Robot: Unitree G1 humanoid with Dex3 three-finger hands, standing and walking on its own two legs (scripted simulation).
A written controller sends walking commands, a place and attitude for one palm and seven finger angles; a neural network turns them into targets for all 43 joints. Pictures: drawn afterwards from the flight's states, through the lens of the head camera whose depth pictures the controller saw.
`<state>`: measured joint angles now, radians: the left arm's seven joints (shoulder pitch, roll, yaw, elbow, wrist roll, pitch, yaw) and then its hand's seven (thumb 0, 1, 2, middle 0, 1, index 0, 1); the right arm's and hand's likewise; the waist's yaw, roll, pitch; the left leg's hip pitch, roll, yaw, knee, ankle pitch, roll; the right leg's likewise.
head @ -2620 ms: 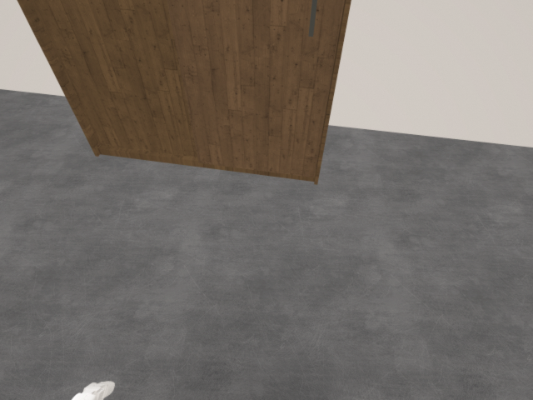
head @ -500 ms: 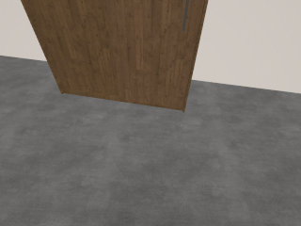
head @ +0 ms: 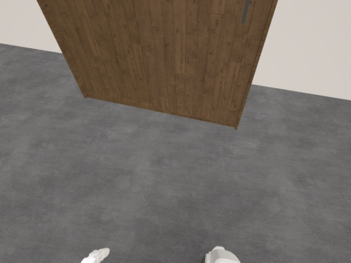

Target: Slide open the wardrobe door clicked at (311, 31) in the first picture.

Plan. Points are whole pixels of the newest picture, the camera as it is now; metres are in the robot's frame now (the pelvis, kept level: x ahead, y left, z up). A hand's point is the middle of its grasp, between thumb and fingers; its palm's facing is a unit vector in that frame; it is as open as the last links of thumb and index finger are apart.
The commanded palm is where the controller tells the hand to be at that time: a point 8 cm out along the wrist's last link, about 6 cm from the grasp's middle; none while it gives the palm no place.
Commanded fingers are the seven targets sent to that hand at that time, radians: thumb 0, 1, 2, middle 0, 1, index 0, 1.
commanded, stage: walk to a spot facing it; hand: right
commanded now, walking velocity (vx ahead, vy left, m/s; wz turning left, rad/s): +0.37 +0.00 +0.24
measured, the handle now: out of the picture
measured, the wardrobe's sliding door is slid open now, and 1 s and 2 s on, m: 0.00 0.00 0.00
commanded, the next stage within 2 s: turn to face it in 0.60 s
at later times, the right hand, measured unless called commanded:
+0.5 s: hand (232, 188) +0.35 -0.15 -0.14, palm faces -0.22 +0.95 -0.21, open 7.4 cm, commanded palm none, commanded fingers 0.00 -0.90 -0.90 0.20 0.30 0.20 0.30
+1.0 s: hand (228, 165) +0.44 -0.16 -0.18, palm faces -0.09 +0.98 -0.17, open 7.3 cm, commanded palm none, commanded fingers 0.00 -0.90 -0.90 0.20 0.30 0.20 0.30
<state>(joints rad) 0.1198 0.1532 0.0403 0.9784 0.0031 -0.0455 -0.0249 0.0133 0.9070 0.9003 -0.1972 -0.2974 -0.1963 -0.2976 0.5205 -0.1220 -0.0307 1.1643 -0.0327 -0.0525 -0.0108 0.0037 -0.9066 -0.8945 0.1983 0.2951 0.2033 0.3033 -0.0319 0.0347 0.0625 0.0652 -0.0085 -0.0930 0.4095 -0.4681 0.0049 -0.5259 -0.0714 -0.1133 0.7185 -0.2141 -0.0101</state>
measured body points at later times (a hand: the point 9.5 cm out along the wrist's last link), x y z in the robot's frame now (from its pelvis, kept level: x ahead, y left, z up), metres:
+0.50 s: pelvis +0.21 +0.01 +0.01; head +0.23 +0.03 +0.45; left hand +0.10 +0.23 -0.15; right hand +0.36 -0.20 -0.13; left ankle +0.27 +0.13 -0.72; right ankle +0.13 -0.12 -0.72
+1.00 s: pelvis +0.39 +0.02 +0.01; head +0.41 +0.00 +0.46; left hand +0.42 +0.26 -0.13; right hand +0.45 -0.21 -0.16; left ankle +0.30 +0.13 -0.65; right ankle +0.46 -0.06 -0.72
